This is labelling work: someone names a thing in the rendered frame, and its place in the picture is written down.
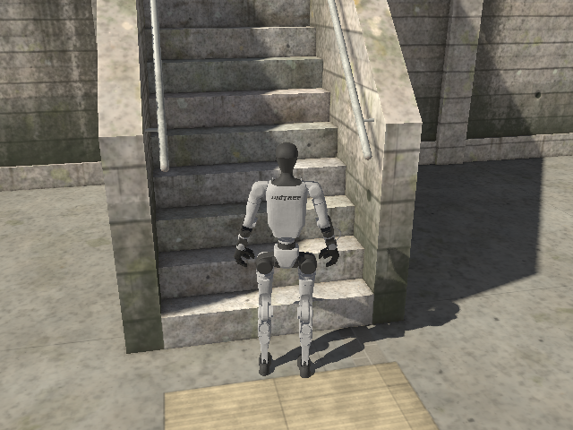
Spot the robot torso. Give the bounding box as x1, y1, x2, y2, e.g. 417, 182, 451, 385
265, 177, 308, 269

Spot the right robot forearm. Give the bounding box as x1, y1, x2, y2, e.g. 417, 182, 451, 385
321, 215, 338, 250

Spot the robot left hand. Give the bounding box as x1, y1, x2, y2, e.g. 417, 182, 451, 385
234, 247, 255, 267

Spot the right robot shin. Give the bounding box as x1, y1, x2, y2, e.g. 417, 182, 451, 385
299, 306, 313, 366

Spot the right robot upper arm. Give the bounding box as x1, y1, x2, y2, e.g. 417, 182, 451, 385
305, 181, 330, 228

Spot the left robot upper arm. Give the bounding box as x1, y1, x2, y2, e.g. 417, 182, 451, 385
243, 181, 268, 228

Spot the left robot forearm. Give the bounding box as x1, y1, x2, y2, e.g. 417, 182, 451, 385
236, 214, 252, 251

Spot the robot right hand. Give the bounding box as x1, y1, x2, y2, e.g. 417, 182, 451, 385
319, 247, 339, 267

